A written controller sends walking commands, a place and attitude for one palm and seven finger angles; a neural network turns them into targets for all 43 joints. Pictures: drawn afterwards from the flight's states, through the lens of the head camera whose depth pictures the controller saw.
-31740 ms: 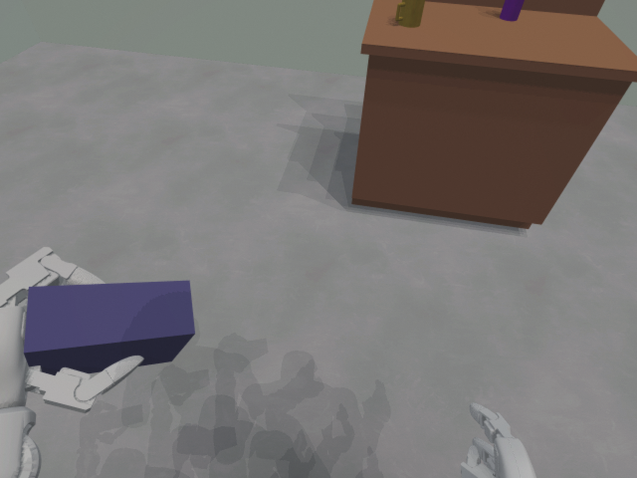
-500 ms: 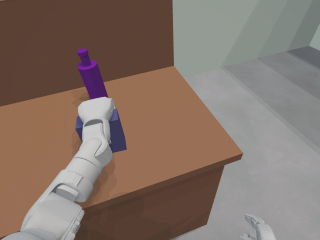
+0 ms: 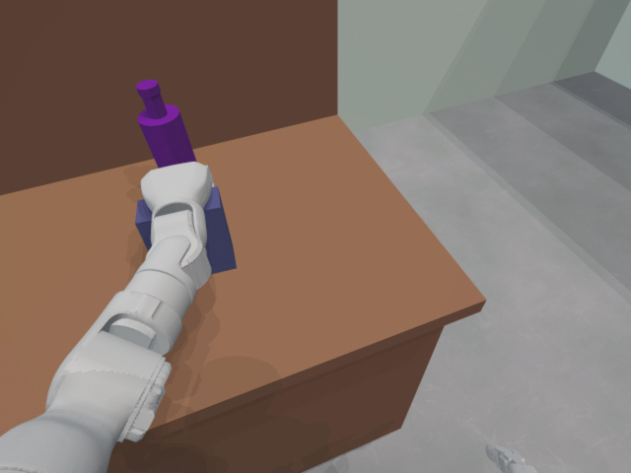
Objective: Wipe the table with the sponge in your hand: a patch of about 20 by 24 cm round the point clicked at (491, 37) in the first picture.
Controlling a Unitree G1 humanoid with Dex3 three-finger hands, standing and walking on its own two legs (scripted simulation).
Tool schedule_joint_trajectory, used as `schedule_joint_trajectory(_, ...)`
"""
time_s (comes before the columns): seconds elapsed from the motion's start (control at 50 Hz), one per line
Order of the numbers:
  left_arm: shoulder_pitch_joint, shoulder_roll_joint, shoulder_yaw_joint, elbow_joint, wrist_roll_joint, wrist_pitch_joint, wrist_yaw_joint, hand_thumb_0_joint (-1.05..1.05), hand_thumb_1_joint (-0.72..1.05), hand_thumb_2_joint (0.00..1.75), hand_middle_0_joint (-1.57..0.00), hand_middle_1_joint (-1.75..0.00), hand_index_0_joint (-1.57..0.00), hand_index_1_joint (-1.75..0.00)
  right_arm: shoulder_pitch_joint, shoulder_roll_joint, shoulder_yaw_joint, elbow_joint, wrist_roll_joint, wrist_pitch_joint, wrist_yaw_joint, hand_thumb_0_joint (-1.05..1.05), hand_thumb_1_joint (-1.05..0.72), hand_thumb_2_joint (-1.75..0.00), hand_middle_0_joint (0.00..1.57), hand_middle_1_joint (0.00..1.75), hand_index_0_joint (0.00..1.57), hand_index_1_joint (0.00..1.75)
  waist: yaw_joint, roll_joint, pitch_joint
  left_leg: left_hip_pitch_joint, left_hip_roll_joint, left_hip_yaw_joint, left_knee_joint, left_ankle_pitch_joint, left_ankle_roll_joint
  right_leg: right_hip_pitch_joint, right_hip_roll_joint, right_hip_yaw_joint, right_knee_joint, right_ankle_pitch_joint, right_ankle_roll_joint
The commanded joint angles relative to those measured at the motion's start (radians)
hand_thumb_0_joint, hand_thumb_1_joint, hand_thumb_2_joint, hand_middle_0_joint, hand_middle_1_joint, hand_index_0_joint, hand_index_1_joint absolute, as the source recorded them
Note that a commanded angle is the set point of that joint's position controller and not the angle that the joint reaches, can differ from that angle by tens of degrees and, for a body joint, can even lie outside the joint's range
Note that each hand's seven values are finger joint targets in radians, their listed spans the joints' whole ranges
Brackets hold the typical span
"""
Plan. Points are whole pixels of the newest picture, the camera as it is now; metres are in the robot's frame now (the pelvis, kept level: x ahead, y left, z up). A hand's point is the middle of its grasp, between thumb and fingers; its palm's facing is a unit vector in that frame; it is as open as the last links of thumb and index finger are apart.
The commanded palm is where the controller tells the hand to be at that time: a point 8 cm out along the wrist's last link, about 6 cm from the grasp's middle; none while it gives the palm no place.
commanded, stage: wipe forward along the third lane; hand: left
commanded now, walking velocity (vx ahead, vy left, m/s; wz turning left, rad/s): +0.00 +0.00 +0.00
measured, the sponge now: (193, 246) +0.43 +0.20 +0.05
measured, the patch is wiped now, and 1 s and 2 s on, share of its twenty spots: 1.00 1.00 1.00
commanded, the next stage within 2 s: wipe back along the third lane in 0.14 s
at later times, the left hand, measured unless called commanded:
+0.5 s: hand (183, 212) +0.45 +0.21 +0.10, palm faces +0.01 -0.03 -1.00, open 9.7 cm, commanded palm +0.41 +0.20 +0.13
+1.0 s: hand (190, 235) +0.40 +0.19 +0.10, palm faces +0.02 -0.04 -1.00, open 9.7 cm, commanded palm +0.36 +0.17 +0.13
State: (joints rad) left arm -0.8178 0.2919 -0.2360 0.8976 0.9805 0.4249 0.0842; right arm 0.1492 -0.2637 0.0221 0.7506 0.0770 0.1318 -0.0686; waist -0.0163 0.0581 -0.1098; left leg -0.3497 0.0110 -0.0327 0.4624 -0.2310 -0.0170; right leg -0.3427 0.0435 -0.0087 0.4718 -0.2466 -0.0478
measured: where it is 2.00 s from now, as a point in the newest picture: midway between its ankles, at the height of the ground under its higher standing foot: outside the picture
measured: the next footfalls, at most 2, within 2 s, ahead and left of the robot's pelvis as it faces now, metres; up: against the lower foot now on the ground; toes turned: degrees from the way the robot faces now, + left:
none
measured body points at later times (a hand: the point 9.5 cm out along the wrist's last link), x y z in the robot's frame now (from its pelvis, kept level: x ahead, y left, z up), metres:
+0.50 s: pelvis +0.01 +0.03 +0.00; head +0.02 +0.01 +0.45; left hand +0.44 +0.21 +0.15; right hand +0.13 -0.22 -0.13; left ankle +0.00 +0.14 -0.74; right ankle -0.01 -0.09 -0.74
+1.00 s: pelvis +0.02 +0.02 +0.00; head +0.00 -0.01 +0.45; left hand +0.40 +0.19 +0.15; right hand +0.24 -0.19 -0.09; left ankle +0.00 +0.14 -0.74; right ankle -0.01 -0.09 -0.74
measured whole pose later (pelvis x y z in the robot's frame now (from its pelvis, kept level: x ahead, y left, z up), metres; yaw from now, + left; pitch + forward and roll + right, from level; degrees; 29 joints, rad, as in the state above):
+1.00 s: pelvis +0.02 +0.02 +0.00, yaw +1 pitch +4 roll +0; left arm -0.61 0.20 -0.42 0.56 0.98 0.61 0.09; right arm 0.04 -0.24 0.03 0.67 0.08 0.22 0.02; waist 0.06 0.06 -0.13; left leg -0.27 -0.02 -0.04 0.48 -0.28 0.01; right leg -0.25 0.02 -0.01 0.47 -0.29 -0.03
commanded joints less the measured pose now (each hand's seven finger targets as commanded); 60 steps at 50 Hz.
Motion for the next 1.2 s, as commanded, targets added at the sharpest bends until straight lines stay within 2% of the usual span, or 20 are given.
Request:
schedule_joint_trajectory(0.0,-0.382,0.205,0.053,-0.062,0.044,0.011,0.045,0.00,0.10,1.30,-1.20,-1.60,-1.20,-1.60,-0.075,-0.119,-0.042,-0.124,-0.008,-0.029,-0.007,0.00,-0.90,-0.90,0.20,0.30,0.20,0.30,-0.009,-0.122,-0.263,0.050,-0.041,0.050,-0.015,0.156,0.060,0.147,-0.039,0.023,-0.062,0.315,0.010)
schedule_joint_trajectory(0.06,-0.399,0.203,0.058,-0.048,0.046,0.010,0.048,0.00,0.10,1.30,-1.20,-1.60,-1.20,-1.60,-0.060,-0.122,-0.046,-0.117,-0.012,-0.027,-0.002,0.00,-0.90,-0.90,0.20,0.30,0.20,0.30,-0.013,-0.117,-0.274,0.061,-0.036,0.046,-0.006,0.196,0.060,0.146,-0.035,0.014,-0.050,0.359,0.005)
schedule_joint_trajectory(0.14,-0.447,0.143,0.024,-0.054,0.043,0.010,0.043,0.00,0.10,1.30,-1.20,-1.60,-1.20,-1.60,-0.057,-0.114,-0.050,-0.119,-0.010,-0.025,0.003,0.00,-0.90,-0.90,0.20,0.30,0.20,0.30,-0.028,-0.104,-0.285,0.075,-0.031,0.037,-0.004,0.224,0.057,0.119,-0.030,0.000,-0.043,0.365,-0.001)
schedule_joint_trajectory(0.2,-0.479,0.187,0.049,-0.002,0.058,0.015,0.052,0.00,0.10,1.30,-1.20,-1.60,-1.20,-1.60,-0.031,-0.126,-0.053,-0.098,-0.016,-0.022,0.005,0.00,-0.90,-0.90,0.20,0.30,0.20,0.30,-0.038,-0.102,-0.268,0.075,-0.027,0.035,0.003,0.209,0.058,0.089,-0.027,-0.003,-0.044,0.330,0.000)
schedule_joint_trajectory(0.32,-0.319,0.092,0.022,-0.056,0.040,0.011,0.062,0.00,0.10,1.30,-1.20,-1.60,-1.20,-1.60,-0.043,-0.114,-0.065,-0.125,-0.021,-0.018,0.023,0.00,-0.90,-0.90,0.20,0.30,0.20,0.30,0.007,-0.088,-0.343,0.123,-0.019,0.037,0.010,0.300,0.051,0.127,-0.019,-0.014,-0.031,0.393,-0.011)
schedule_joint_trajectory(0.34,-0.314,0.043,0.000,-0.097,0.020,0.008,0.060,0.00,0.10,1.30,-1.20,-1.60,-1.20,-1.60,-0.060,-0.106,-0.065,-0.139,-0.017,-0.020,0.026,0.00,-0.90,-0.90,0.20,0.30,0.20,0.30,0.010,-0.085,-0.352,0.126,-0.019,0.033,0.006,0.326,0.052,0.134,-0.018,-0.018,-0.026,0.407,-0.014)
schedule_joint_trajectory(0.36,-0.273,0.068,0.022,-0.084,0.019,0.019,0.067,0.00,0.10,1.30,-1.20,-1.60,-1.20,-1.60,-0.056,-0.116,-0.068,-0.134,-0.020,-0.016,0.030,0.00,-0.90,-0.90,0.20,0.30,0.20,0.30,0.015,-0.111,-0.324,0.127,-0.016,0.033,0.008,0.313,0.053,0.132,-0.014,-0.022,-0.031,0.397,-0.012)
schedule_joint_trajectory(0.42,-0.217,0.031,-0.008,-0.149,0.002,0.063,0.073,0.00,0.10,1.30,-1.20,-1.60,-1.20,-1.60,-0.097,-0.112,-0.065,-0.150,-0.011,-0.007,0.043,0.00,-0.90,-0.90,0.20,0.30,0.20,0.30,0.027,-0.107,-0.300,0.126,-0.019,0.036,0.000,0.308,0.051,0.137,-0.014,-0.023,-0.037,0.396,-0.013)
schedule_joint_trajectory(0.44,-0.232,0.002,-0.021,-0.183,-0.015,0.071,0.072,0.00,0.10,1.30,-1.20,-1.60,-1.20,-1.60,-0.122,-0.105,-0.062,-0.162,-0.004,-0.008,0.044,0.00,-0.90,-0.90,0.20,0.30,0.20,0.30,0.026,-0.112,-0.293,0.126,-0.018,0.031,-0.004,0.316,0.052,0.137,-0.015,-0.028,-0.035,0.394,-0.016)
schedule_joint_trajectory(0.48,-0.205,0.036,-0.008,-0.184,-0.016,0.112,0.074,0.00,0.10,1.30,-1.20,-1.60,-1.20,-1.60,-0.135,-0.114,-0.058,-0.158,-0.003,0.001,0.048,0.00,-0.90,-0.90,0.20,0.30,0.20,0.30,0.033,-0.114,-0.261,0.124,-0.020,0.029,-0.016,0.280,0.051,0.133,-0.012,-0.032,-0.045,0.346,-0.014)
schedule_joint_trajectory(0.52,-0.223,0.006,-0.041,-0.198,-0.019,0.144,0.067,0.00,0.10,1.30,-1.20,-1.60,-1.20,-1.60,-0.158,-0.109,-0.053,-0.160,0.002,0.006,0.050,0.00,-0.90,-0.90,0.20,0.30,0.20,0.30,0.026,-0.113,-0.236,0.132,-0.020,0.031,-0.021,0.261,0.051,0.115,-0.011,-0.034,-0.053,0.311,-0.015)
schedule_joint_trajectory(0.64,-0.211,-0.064,-0.105,-0.299,-0.022,0.174,0.025,0.00,0.10,1.30,-1.20,-1.60,-1.20,-1.60,-0.211,-0.095,-0.047,-0.190,0.009,0.016,0.061,0.00,-0.90,-0.90,0.20,0.30,0.20,0.30,0.027,-0.102,-0.266,0.178,-0.017,0.015,-0.013,0.303,0.050,0.123,-0.009,-0.043,-0.033,0.318,-0.027)
schedule_joint_trajectory(0.68,-0.166,-0.033,-0.094,-0.289,-0.009,0.181,0.018,0.00,0.10,1.30,-1.20,-1.60,-1.20,-1.60,-0.211,-0.105,-0.042,-0.189,0.004,0.027,0.063,0.00,-0.90,-0.90,0.20,0.30,0.20,0.30,0.035,-0.105,-0.247,0.172,-0.018,0.015,-0.015,0.282,0.049,0.123,-0.010,-0.042,-0.035,0.304,-0.028)
schedule_joint_trajectory(0.74,-0.194,-0.072,-0.117,-0.345,-0.019,0.169,0.006,0.00,0.10,1.30,-1.20,-1.60,-1.20,-1.60,-0.234,-0.092,-0.039,-0.207,0.008,0.029,0.065,0.00,-0.90,-0.90,0.20,0.30,0.20,0.30,0.032,-0.111,-0.255,0.181,-0.018,0.016,-0.014,0.291,0.051,0.131,-0.012,-0.042,-0.030,0.313,-0.030)
schedule_joint_trajectory(0.76,-0.158,-0.044,-0.107,-0.331,-0.009,0.173,0.008,0.00,0.10,1.30,-1.20,-1.60,-1.20,-1.60,-0.229,-0.099,-0.039,-0.202,0.004,0.034,0.065,0.00,-0.90,-0.90,0.20,0.30,0.20,0.30,0.037,-0.119,-0.246,0.185,-0.021,0.015,-0.008,0.291,0.051,0.134,-0.010,-0.039,-0.032,0.317,-0.031)
schedule_joint_trajectory(0.9,-0.072,-0.103,-0.165,-0.435,-0.013,0.178,-0.007,0.00,0.10,1.30,-1.20,-1.60,-1.20,-1.60,-0.274,-0.090,-0.032,-0.228,0.005,0.049,0.087,0.00,-0.90,-0.90,0.20,0.30,0.20,0.30,0.047,-0.105,-0.237,0.187,-0.027,0.024,0.006,0.320,0.051,0.162,-0.017,-0.033,-0.021,0.394,-0.034)
schedule_joint_trajectory(0.96,-0.022,-0.062,-0.129,-0.476,-0.024,0.186,-0.007,0.00,0.10,1.30,-1.20,-1.60,-1.20,-1.60,-0.288,-0.094,-0.031,-0.237,0.006,0.051,0.089,0.00,-0.90,-0.90,0.20,0.30,0.20,0.30,0.058,-0.114,-0.233,0.180,-0.030,0.027,0.009,0.328,0.054,0.195,-0.019,-0.025,-0.018,0.430,-0.034)
schedule_joint_trajectory(1.04,0.080,-0.073,-0.132,-0.565,-0.044,0.198,-0.017,0.00,0.10,1.30,-1.20,-1.60,-1.20,-1.60,-0.322,-0.086,-0.027,-0.261,0.013,0.052,0.098,0.00,-0.90,-0.90,0.20,0.30,0.20,0.30,0.069,-0.156,-0.236,0.161,-0.034,0.034,0.007,0.334,0.056,0.244,-0.027,-0.017,-0.013,0.486,-0.027)
schedule_joint_trajectory(1.14,0.106,-0.043,-0.127,-0.635,-0.047,0.223,-0.030,0.00,0.10,1.30,-1.20,-1.60,-1.20,-1.60,-0.348,-0.087,-0.021,-0.263,0.020,0.049,0.091,0.00,-0.90,-0.90,0.20,0.30,0.20,0.30,0.065,-0.182,-0.190,0.153,-0.034,0.044,-0.011,0.274,0.059,0.235,-0.028,-0.003,-0.032,0.427,-0.016)
schedule_joint_trajectory(1.18,0.148,-0.029,-0.126,-0.641,-0.042,0.236,-0.030,0.00,0.10,1.30,-1.20,-1.60,-1.20,-1.60,-0.347,-0.093,-0.018,-0.260,0.019,0.044,0.091,0.00,-0.90,-0.90,0.20,0.30,0.20,0.30,0.074,-0.155,-0.178,0.158,-0.041,0.049,-0.011,0.255,0.060,0.227,-0.025,0.006,-0.038,0.402,-0.015)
